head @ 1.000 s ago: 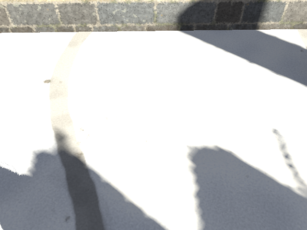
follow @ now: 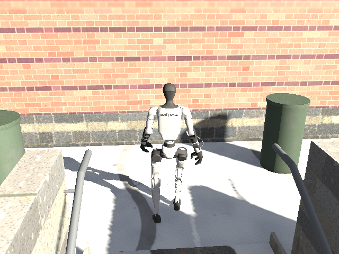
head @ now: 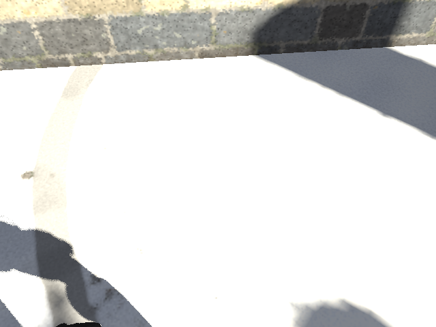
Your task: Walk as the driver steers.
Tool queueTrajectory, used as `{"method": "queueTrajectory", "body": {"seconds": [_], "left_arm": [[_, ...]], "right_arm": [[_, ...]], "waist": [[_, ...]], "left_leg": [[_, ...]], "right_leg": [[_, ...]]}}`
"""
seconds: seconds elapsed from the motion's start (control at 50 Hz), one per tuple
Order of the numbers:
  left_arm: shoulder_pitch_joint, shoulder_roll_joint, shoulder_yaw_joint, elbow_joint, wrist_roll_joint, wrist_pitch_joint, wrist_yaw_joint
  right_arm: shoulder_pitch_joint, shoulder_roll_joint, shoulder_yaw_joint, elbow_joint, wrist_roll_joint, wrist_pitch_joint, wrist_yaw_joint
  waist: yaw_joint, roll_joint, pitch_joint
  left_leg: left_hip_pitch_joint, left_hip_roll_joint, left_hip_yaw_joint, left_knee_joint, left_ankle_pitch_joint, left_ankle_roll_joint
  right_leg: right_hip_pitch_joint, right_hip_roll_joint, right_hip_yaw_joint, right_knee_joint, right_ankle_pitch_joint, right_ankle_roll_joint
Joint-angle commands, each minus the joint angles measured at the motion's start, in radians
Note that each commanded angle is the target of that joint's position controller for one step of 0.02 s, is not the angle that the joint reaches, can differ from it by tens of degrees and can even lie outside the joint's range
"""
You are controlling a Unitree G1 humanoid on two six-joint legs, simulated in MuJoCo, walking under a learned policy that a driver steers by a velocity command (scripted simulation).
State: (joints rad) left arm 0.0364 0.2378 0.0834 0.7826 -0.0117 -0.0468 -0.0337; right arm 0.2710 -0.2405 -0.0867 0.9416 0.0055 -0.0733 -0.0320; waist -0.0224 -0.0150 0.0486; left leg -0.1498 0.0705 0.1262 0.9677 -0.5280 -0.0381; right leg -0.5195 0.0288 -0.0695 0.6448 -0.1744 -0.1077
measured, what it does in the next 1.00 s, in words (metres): walks ahead: left foot, then right foot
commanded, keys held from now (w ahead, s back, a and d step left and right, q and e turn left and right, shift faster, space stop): e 0.06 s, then no key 0.94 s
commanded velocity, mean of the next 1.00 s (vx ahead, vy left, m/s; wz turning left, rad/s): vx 0.09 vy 0.00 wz -0.16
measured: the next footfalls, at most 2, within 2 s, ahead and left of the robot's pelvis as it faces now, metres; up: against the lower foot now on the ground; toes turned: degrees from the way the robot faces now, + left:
left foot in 0.40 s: +0.33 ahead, +0.11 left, +0.00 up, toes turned -9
right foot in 0.66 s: +0.19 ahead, -0.13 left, +0.00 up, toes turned -8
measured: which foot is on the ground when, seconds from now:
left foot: up 0.00-0.38, down 0.40-1.00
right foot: down 0.00-0.44, up 0.46-0.64, down 0.66-1.00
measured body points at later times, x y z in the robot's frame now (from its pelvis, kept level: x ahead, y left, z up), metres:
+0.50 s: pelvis +0.18 +0.01 +0.01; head +0.22 +0.02 +0.46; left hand +0.34 +0.25 -0.11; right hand +0.33 -0.25 -0.09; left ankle +0.29 +0.11 -0.72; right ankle +0.10 -0.08 -0.70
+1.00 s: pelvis +0.21 -0.02 +0.01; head +0.22 -0.02 +0.46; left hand +0.31 +0.21 -0.13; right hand +0.27 -0.28 -0.12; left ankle +0.29 +0.11 -0.71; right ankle +0.15 -0.13 -0.71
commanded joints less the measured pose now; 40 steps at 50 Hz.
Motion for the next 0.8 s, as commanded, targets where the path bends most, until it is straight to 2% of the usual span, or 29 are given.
{"method": "queueTrajectory", "body": {"seconds": [0.02,0.04,0.06,0.08,0.1,0.12,0.16,0.2,0.24,0.28,0.34,0.38,0.4,0.42,0.44,0.46,0.48,0.5,0.54,0.58,0.6,0.62,0.64,0.66,0.68,0.7,0.72,0.76,0.8], "left_arm": [[0.277,0.193,0.048,-0.021,0.02,-0.007,0.019],[0.195,0.152,0.038,-0.041,0.001,-0.01,0.02],[0.133,0.126,0.031,-0.056,-0.008,-0.008,0.022],[0.107,0.105,0.021,-0.068,0.0,-0.009,0.027],[0.103,0.107,0.019,-0.071,0.007,-0.011,0.028],[0.112,0.12,0.022,-0.068,0.006,-0.011,0.032],[0.132,0.148,0.029,-0.062,0.009,-0.01,0.042],[0.14,0.155,0.031,-0.058,-0.002,0.004,0.059],[0.148,0.15,0.028,-0.057,-0.005,0.018,0.068],[0.163,0.141,0.023,-0.05,0.0,0.026,0.071],[0.17,0.122,0.01,-0.041,0.014,0.024,0.062],[0.156,0.108,0.001,-0.039,0.008,0.021,0.062],[0.169,0.103,-0.002,-0.036,0.009,0.017,0.061],[0.21,0.085,-0.006,-0.045,0.03,0.005,0.059],[0.326,0.061,-0.012,-0.022,0.026,-0.003,0.06],[0.302,0.086,-0.013,-0.021,0.022,0.002,0.059],[0.239,0.113,-0.005,-0.039,0.01,0.02,0.055],[0.191,0.111,-0.003,-0.046,0.003,0.043,0.058],[0.186,0.108,0.003,-0.032,0.009,0.082,0.063],[0.224,0.055,-0.01,0.001,0.011,0.09,0.067],[0.251,0.038,-0.012,0.025,0.015,0.086,0.066],[0.269,0.035,-0.011,0.043,0.021,0.084,0.063],[0.267,0.046,-0.009,0.045,0.032,0.084,0.059],[0.241,0.079,-0.006,0.028,0.044,0.084,0.059],[0.212,0.123,0.001,0.022,0.037,0.083,0.063],[0.191,0.094,-0.006,0.025,0.034,0.073,0.062],[0.167,0.07,-0.015,0.025,0.036,0.059,0.063],[0.154,0.076,-0.016,0.034,0.035,0.036,0.064],[0.188,0.078,-0.016,0.051,0.028,0.022,0.065]], "right_arm": [[-0.105,-0.116,-0.008,-0.158,0.038,-0.082,0.023],[-0.114,-0.117,-0.008,-0.154,0.022,-0.081,0.014],[-0.122,-0.13,-0.018,-0.155,-0.003,-0.07,0.002],[-0.101,-0.138,-0.026,-0.16,-0.005,-0.05,-0.001],[-0.086,-0.127,-0.026,-0.169,-0.004,-0.033,-0.004],[-0.081,-0.104,-0.019,-0.174,-0.008,-0.017,-0.004],[-0.104,-0.073,-0.007,-0.188,-0.015,-0.004,-0.009],[-0.153,-0.06,0.006,-0.202,-0.016,-0.003,-0.006],[-0.196,-0.066,0.011,-0.208,-0.009,-0.004,0.004],[-0.233,-0.079,0.012,-0.213,-0.003,-0.005,0.016],[-0.261,-0.099,0.008,-0.226,-0.012,-0.008,0.023],[-0.221,-0.103,0.004,-0.217,-0.02,-0.019,0.029],[-0.188,-0.116,0.0,-0.206,-0.031,-0.026,0.03],[-0.166,-0.167,-0.008,-0.207,-0.047,-0.031,0.024],[-0.143,-0.157,-0.003,-0.208,-0.056,-0.022,0.018],[-0.112,-0.076,0.016,-0.201,-0.039,-0.003,0.013],[-0.11,-0.045,0.031,-0.195,-0.029,0.01,0.012],[-0.117,-0.067,0.028,-0.194,-0.029,0.022,0.012],[-0.193,-0.125,0.013,-0.207,-0.027,0.033,0.009],[-0.273,-0.109,0.014,-0.215,-0.023,0.051,0.008],[-0.276,-0.094,0.016,-0.208,-0.018,0.06,0.007],[-0.252,-0.083,0.018,-0.194,-0.013,0.064,0.007],[-0.218,-0.067,0.023,-0.179,-0.01,0.063,0.009],[-0.199,-0.058,0.026,-0.17,-0.014,0.061,0.011],[-0.178,-0.066,0.022,-0.171,-0.019,0.058,0.013],[-0.203,-0.065,0.022,-0.17,-0.026,0.055,0.01],[-0.21,-0.061,0.021,-0.165,-0.025,0.051,0.007],[-0.19,-0.053,0.019,-0.142,-0.021,0.049,0.0],[-0.177,-0.055,0.017,-0.122,-0.016,0.047,0.001]], "waist": [[0.133,-0.104,-0.337],[0.089,-0.01,-0.246],[0.051,0.022,-0.188],[0.015,0.02,-0.177],[-0.003,0.017,-0.171],[-0.014,0.018,-0.166],[-0.013,-0.009,-0.165],[0.001,-0.039,-0.182],[0.024,-0.07,-0.194],[0.046,-0.078,-0.187],[0.057,-0.089,-0.162],[0.024,-0.086,-0.158],[0.011,-0.063,-0.169],[0.04,0.013,-0.216],[0.071,0.155,-0.308],[0.033,0.237,-0.373],[0.021,0.232,-0.339],[0.011,0.193,-0.299],[0.033,0.143,-0.217],[0.068,0.157,-0.166],[0.079,0.163,-0.168],[0.081,0.167,-0.174],[0.072,0.153,-0.166],[0.051,0.105,-0.131],[0.005,0.012,-0.087],[0.007,-0.041,-0.059],[-0.001,-0.06,-0.044],[-0.008,-0.071,-0.034],[0.003,-0.039,-0.043]], "left_leg": [[-0.674,-0.055,-0.217,0.511,0.02,0.02],[-0.645,-0.01,-0.207,0.426,0.093,0.021],[-0.59,0.013,-0.193,0.361,0.128,0.012],[-0.521,0.031,-0.196,0.331,0.145,0.01],[-0.49,0.033,-0.192,0.287,0.157,0.004],[-0.482,0.03,-0.184,0.233,0.169,-0.003],[-0.471,0.012,-0.166,0.092,0.25,-0.012],[-0.429,-0.007,-0.157,-0.067,0.377,-0.014],[-0.386,-0.021,-0.156,-0.193,0.494,-0.013],[-0.362,-0.029,-0.162,-0.276,0.544,-0.01],[-0.35,-0.038,-0.164,-0.342,0.478,0.018],[-0.264,-0.052,-0.152,-0.473,0.518,0.054],[-0.16,-0.038,-0.168,-0.545,0.72,0.08],[0.0,0.059,-0.256,-0.485,1.108,0.126],[0.197,0.199,-0.373,-0.418,1.334,0.277],[0.207,0.283,-0.482,-0.46,1.27,0.361],[0.161,0.295,-0.533,-0.508,1.099,0.367],[0.109,0.283,-0.551,-0.545,0.921,0.348],[-0.049,0.242,-0.495,-0.609,0.647,0.289],[-0.179,0.146,-0.375,-0.634,0.469,0.219],[-0.209,0.108,-0.323,-0.625,0.406,0.198],[-0.222,0.081,-0.287,-0.615,0.317,0.176],[-0.233,0.058,-0.268,-0.61,0.199,0.138],[-0.253,0.036,-0.251,-0.586,0.086,0.095],[-0.224,-0.014,-0.198,-0.565,0.082,0.061],[-0.129,-0.035,-0.161,-0.52,0.168,0.037],[-0.075,-0.039,-0.153,-0.483,0.248,0.034],[-0.044,-0.037,-0.154,-0.452,0.349,0.046],[-0.047,-0.034,-0.16,-0.45,0.409,0.057]], "right_leg": [[0.844,-0.341,0.606,-0.264,0.515,-0.287],[0.686,-0.289,0.472,-0.261,0.581,-0.24],[0.536,-0.254,0.399,-0.279,0.598,-0.211],[0.434,-0.239,0.356,-0.299,0.631,-0.202],[0.378,-0.228,0.336,-0.311,0.661,-0.197],[0.347,-0.223,0.313,-0.323,0.708,-0.196],[0.312,-0.192,0.249,-0.322,0.781,-0.177],[0.311,-0.151,0.198,-0.311,0.74,-0.134],[0.328,-0.139,0.184,-0.302,0.69,-0.103],[0.356,-0.151,0.204,-0.289,0.625,-0.091],[0.387,-0.183,0.255,-0.223,0.592,-0.092],[0.388,-0.173,0.277,-0.152,0.525,-0.065],[0.365,-0.132,0.269,-0.106,0.456,-0.03],[0.282,-0.058,0.24,-0.021,0.312,0.012],[0.133,0.005,0.209,0.1,0.01,0.077],[0.113,0.003,0.174,0.17,-0.261,0.119],[0.085,-0.012,0.17,0.219,-0.426,0.136],[0.064,-0.02,0.163,0.271,-0.481,0.146],[0.092,-0.056,0.159,0.282,-0.428,0.155],[0.207,-0.055,0.113,0.086,-0.291,0.145],[0.279,-0.034,0.079,-0.007,-0.165,0.138],[0.335,-0.013,0.05,-0.076,-0.083,0.128],[0.356,-0.019,0.055,-0.114,-0.059,0.112],[0.333,-0.075,0.121,-0.158,-0.077,0.084],[0.221,-0.106,0.163,-0.191,-0.234,0.045],[0.103,-0.109,0.184,-0.244,-0.375,0.034],[0.059,-0.11,0.189,-0.276,-0.396,0.047],[0.062,-0.103,0.178,-0.277,-0.311,0.074],[0.107,-0.095,0.164,-0.247,-0.221,0.081]]}}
